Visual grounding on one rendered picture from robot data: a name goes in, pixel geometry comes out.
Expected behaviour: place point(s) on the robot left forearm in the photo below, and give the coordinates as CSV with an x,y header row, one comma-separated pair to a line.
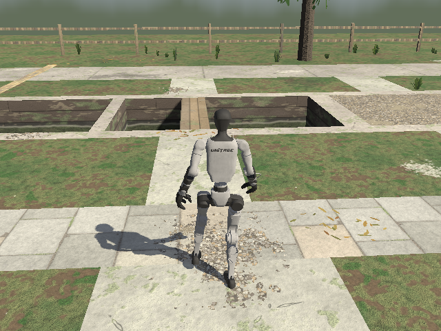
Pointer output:
x,y
187,181

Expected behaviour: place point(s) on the robot right hand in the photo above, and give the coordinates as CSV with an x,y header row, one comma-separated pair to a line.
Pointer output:
x,y
254,188

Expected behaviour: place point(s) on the robot right shin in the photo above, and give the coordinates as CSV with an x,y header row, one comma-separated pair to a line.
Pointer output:
x,y
232,252

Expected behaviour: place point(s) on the robot right forearm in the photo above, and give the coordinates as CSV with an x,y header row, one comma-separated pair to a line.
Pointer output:
x,y
252,178

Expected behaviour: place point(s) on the robot left upper arm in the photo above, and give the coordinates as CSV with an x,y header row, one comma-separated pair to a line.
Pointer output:
x,y
196,157

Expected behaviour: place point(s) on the robot right upper arm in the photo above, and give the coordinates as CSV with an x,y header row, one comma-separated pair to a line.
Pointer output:
x,y
246,156

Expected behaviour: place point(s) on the robot right thigh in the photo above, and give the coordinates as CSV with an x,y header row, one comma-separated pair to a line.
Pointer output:
x,y
235,208

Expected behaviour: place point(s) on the robot left hand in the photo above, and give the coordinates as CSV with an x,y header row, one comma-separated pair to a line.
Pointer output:
x,y
179,199

